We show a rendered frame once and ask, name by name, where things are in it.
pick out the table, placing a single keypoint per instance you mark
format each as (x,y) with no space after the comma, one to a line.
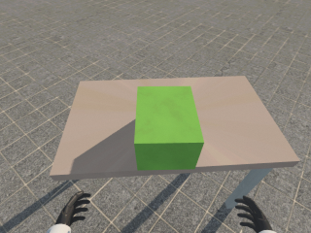
(238,132)

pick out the carton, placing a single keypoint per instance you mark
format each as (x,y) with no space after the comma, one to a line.
(167,133)

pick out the right robot hand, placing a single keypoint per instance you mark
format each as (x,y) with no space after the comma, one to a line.
(256,215)

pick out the left robot hand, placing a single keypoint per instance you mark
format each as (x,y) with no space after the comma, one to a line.
(67,214)

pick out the left robot forearm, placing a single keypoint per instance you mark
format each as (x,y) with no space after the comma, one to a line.
(59,228)

